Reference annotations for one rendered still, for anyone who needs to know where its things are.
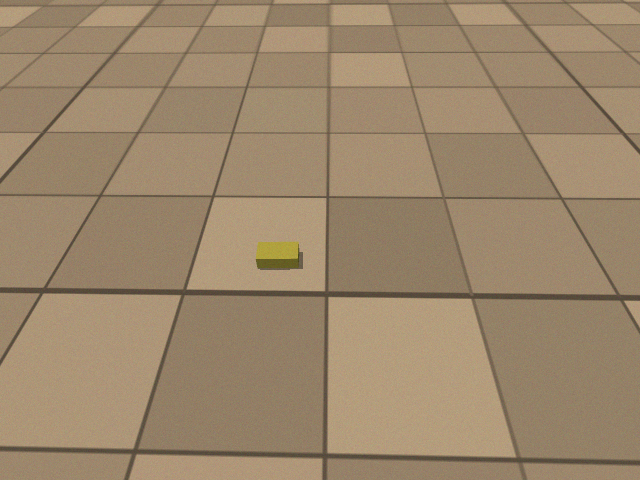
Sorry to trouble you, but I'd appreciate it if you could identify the carton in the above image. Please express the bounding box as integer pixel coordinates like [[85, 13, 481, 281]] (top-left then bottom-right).
[[256, 242, 299, 268]]

